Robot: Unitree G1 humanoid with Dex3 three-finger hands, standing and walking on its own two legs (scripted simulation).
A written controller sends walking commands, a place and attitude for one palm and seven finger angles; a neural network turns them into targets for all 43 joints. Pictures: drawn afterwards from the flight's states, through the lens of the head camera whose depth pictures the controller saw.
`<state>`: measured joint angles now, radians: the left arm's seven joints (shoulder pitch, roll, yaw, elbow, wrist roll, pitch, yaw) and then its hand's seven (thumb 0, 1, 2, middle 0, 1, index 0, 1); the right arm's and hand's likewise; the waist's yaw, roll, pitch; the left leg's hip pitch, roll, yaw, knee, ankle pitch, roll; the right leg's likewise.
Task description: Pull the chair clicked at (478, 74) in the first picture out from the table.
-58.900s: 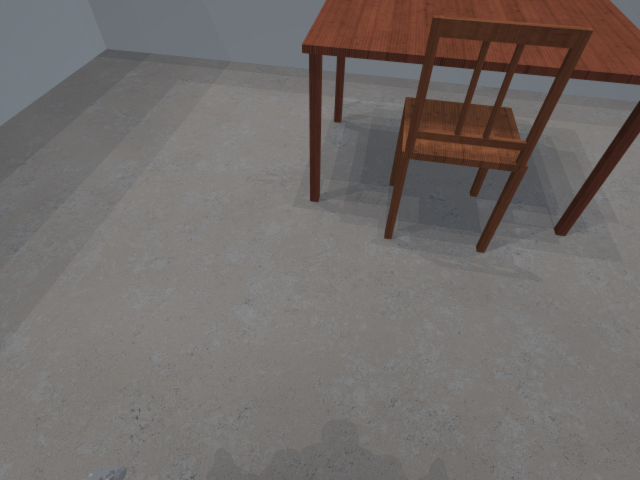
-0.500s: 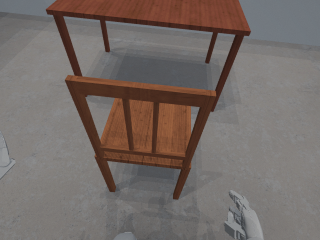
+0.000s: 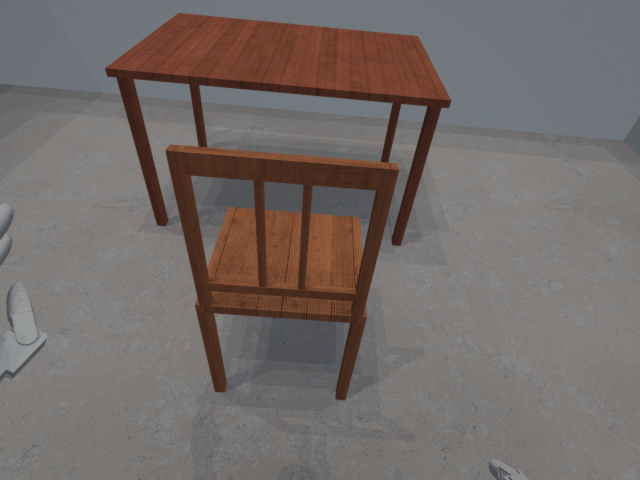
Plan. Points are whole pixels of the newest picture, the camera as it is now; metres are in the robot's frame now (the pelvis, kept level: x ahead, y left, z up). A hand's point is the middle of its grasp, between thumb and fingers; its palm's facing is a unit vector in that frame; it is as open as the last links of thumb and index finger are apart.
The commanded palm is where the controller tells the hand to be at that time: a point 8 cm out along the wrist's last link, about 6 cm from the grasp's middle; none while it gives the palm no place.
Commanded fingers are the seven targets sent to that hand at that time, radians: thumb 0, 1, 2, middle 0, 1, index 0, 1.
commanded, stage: stop stepping back and stand still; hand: left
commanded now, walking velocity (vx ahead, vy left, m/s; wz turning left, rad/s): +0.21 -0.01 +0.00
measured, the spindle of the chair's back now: (261, 237) +0.60 +0.15 -0.07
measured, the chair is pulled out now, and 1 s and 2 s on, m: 0.60 0.60 0.60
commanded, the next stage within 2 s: let the arm hang, fingers relaxed in 1.38 s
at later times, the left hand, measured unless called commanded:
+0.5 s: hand out of the picture +0.14 +0.31 +0.16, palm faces +0.45 -0.83 -0.33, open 7.5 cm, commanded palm +0.08 +0.34 +0.19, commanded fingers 0.00 0.90 0.90 -0.20 -0.30 -0.20 -0.30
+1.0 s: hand (11, 354) +0.17 +0.29 +0.16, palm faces +0.37 -0.82 -0.44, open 7.5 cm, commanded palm +0.11 +0.33 +0.19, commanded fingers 0.00 0.90 0.90 -0.20 -0.30 -0.20 -0.30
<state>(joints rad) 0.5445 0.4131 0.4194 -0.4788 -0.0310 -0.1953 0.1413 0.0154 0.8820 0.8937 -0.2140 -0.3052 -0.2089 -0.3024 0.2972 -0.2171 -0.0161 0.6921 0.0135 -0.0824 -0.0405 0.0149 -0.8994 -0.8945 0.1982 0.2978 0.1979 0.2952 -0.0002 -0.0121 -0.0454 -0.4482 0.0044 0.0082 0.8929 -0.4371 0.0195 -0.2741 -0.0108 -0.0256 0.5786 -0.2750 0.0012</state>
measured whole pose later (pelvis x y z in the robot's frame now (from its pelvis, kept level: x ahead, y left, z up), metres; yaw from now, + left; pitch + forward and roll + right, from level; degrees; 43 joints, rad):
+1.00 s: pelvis -0.04 +0.04 +0.02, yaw -2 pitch -1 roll -1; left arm 0.54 0.38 0.38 -0.46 -0.04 -0.15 0.14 0.02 0.89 0.89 -0.21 -0.30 -0.21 -0.30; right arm 0.22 -0.18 0.00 0.66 0.01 -0.13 -0.06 0.02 -0.90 -0.89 0.20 0.30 0.20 0.30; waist 0.00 0.02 0.04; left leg -0.23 0.00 0.08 0.48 -0.24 0.05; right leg -0.17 0.01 -0.06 0.41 -0.23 -0.01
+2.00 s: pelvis -0.04 +0.04 +0.02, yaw -1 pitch -1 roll -1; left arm 0.34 0.21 -0.02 1.11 0.01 0.02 0.03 -0.01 0.95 0.89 -0.20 -0.30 -0.20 -0.30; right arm 0.31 -0.18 0.00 1.08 -0.01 0.01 -0.02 0.01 -0.91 -0.89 0.20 0.30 0.20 0.29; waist 0.01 -0.01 0.04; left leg -0.19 -0.02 0.06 0.41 -0.21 0.05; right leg -0.13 -0.01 -0.09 0.36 -0.21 -0.01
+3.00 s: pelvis -0.03 +0.03 +0.02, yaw -3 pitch -1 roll +0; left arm 0.33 0.11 -0.03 1.16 0.01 -0.01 0.04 0.01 0.90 0.89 -0.20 -0.30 -0.19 -0.30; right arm 0.32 -0.11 -0.01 1.15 0.00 -0.01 -0.04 0.00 -0.91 -0.89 0.19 0.30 0.19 0.29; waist 0.00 0.01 0.02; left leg -0.16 -0.01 0.09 0.37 -0.20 0.05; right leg -0.13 0.00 -0.05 0.37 -0.22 -0.01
